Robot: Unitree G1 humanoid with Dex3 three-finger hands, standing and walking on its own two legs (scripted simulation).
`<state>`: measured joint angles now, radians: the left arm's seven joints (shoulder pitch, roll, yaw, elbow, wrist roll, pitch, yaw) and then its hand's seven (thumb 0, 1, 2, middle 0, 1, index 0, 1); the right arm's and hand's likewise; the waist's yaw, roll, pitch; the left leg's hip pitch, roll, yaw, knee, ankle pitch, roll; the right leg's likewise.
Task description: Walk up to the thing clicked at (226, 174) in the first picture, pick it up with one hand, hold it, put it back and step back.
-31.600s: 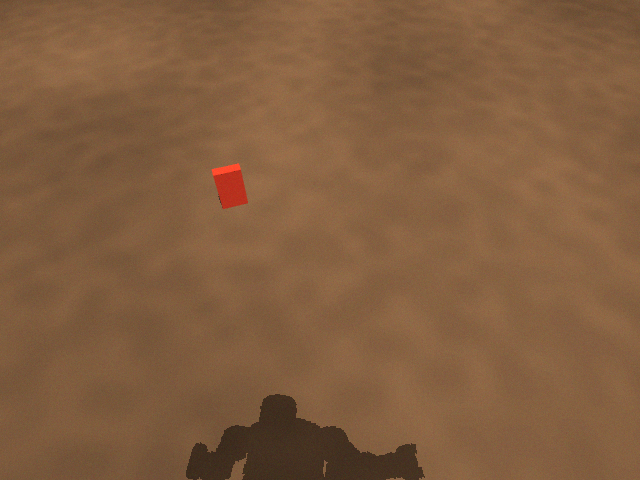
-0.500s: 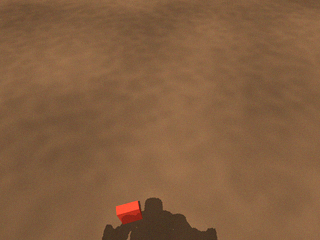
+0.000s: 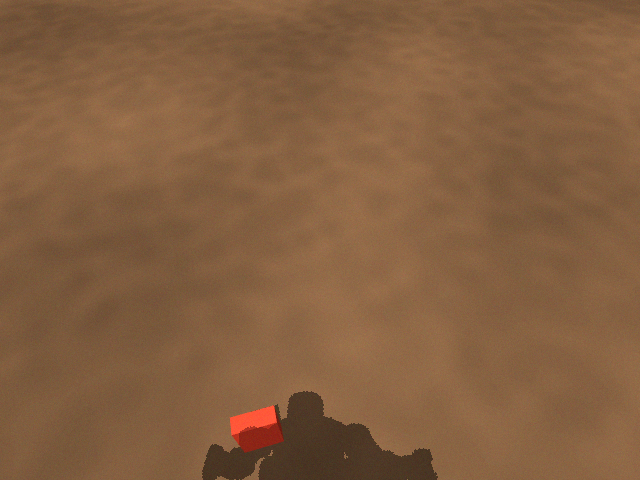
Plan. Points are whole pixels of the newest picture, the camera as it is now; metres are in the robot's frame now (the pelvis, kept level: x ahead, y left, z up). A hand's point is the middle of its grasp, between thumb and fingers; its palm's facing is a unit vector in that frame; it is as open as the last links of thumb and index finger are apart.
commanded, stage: stand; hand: left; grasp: from the side
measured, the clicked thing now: (258, 430) +0.34 +0.21 -0.68
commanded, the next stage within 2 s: step back in 0.34 s
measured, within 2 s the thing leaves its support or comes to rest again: neither
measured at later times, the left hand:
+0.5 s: hand out of the picture +0.07 +0.26 -0.16, palm faces -0.01 -0.93 -0.37, open 7.4 cm
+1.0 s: hand out of the picture +0.03 +0.32 -0.18, palm faces -0.10 -0.93 -0.35, open 7.4 cm
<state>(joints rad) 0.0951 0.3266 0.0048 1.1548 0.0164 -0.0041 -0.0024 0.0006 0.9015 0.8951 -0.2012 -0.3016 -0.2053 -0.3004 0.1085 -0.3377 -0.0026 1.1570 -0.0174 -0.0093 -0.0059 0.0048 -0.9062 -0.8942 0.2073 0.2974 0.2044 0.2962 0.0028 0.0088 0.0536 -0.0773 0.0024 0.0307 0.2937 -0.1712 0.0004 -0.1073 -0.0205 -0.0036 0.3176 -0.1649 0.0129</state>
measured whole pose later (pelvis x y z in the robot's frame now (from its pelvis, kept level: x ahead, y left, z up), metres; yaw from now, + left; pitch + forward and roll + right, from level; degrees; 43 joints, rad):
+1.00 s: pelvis -0.10 +0.07 -0.02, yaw -3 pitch -2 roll +0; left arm 0.10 0.38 0.05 0.88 0.02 0.07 0.01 0.00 0.90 0.89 -0.20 -0.30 -0.21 -0.30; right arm 0.15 -0.34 -0.06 0.92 -0.02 0.03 -0.04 0.01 -0.90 -0.89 0.21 0.30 0.21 0.30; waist -0.02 -0.05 0.20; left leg -0.24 -0.07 0.07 0.55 -0.28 0.09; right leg -0.37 0.08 0.14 0.89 -0.43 0.00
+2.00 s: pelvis -0.38 +0.04 -0.03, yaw -6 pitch -3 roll +0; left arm 0.21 0.36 0.07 0.83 0.05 0.07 -0.03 0.00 0.90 0.89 -0.20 -0.30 -0.21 -0.30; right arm 0.11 -0.42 -0.06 0.83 -0.01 0.05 -0.03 0.01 -0.90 -0.89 0.21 0.30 0.21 0.30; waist 0.03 0.05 0.17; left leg -0.50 0.01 -0.10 0.91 -0.45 0.00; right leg -0.26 0.02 0.08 0.68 -0.37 0.01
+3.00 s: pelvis -0.66 -0.01 -0.03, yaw +1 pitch -3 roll +2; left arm 0.23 0.42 0.08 0.89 0.05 0.01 -0.01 0.00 0.90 0.89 -0.20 -0.30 -0.21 -0.30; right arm 0.29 -0.38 -0.06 0.99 -0.04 0.02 0.02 0.01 -0.91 -0.89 0.21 0.30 0.20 0.30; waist 0.04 -0.02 0.08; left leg -0.22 -0.05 -0.02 0.59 -0.33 0.00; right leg -0.30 -0.09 -0.01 0.71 -0.37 -0.01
